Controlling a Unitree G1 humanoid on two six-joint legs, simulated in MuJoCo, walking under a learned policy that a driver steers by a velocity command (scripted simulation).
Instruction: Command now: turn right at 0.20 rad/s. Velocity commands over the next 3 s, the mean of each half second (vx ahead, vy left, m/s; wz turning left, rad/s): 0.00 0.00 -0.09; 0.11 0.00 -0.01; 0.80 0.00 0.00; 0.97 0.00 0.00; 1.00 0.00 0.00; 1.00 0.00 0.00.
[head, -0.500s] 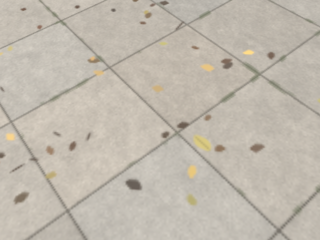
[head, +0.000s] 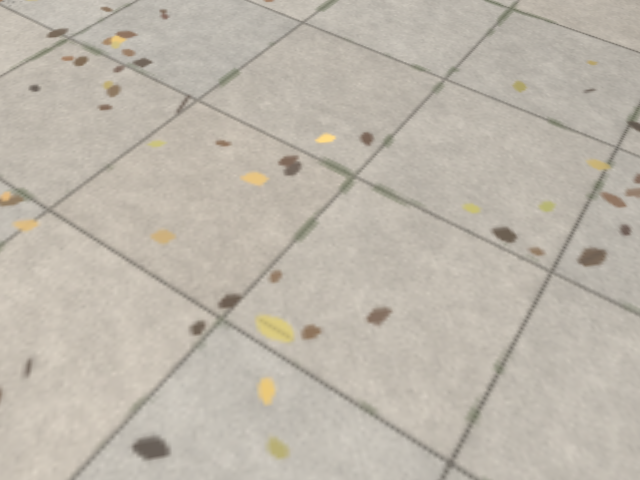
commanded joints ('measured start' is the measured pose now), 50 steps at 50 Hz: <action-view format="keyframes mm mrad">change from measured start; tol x8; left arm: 1 7 137 59 -48 -5 0 12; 5 21 17 19 -13 -9 -2 -1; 11 49 139 44 39 15 -7 -6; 13 32 51 23 33 22 -17 -15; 41 119 22 14 234 2 -46 3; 45 248 137 49 264 -32 -63 1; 50 108 114 40 210 -39 -121 -15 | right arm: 1 -44 -165 -39 -71 19 -17 -16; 43 94 -95 -21 204 44 20 -46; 47 -102 -87 -13 96 82 -66 -18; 50 -12 -76 -8 119 79 -102 10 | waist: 1 13 184 -74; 8 24 221 -109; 11 -58 -68 -115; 41 1 39 -1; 42 6 18 -45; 46 74 -193 210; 50 13 -122 115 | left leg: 1 151 311 -336 -207 392 226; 8 159 178 -147 -125 403 146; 12 125 54 -12 -76 73 -37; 41 142 62 -8 -79 207 -50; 44 -66 -5 55 62 -396 -15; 47 -323 84 -30 338 -217 39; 49 -334 132 -50 266 -200 77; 50 -195 119 -14 146 -172 82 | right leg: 1 -105 -58 5 218 -61 56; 6 61 -82 -120 -166 81 65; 8 181 -68 -152 -422 303 40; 10 299 -167 -34 -425 549 -19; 13 120 -167 -8 -407 293 -86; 41 152 -104 -74 -382 446 -52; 43 146 -105 -38 -430 -143 -112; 45 122 -299 267 -624 -520 -238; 47 144 -440 451 -722 -346 -310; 50 189 -369 238 -674 -84 -231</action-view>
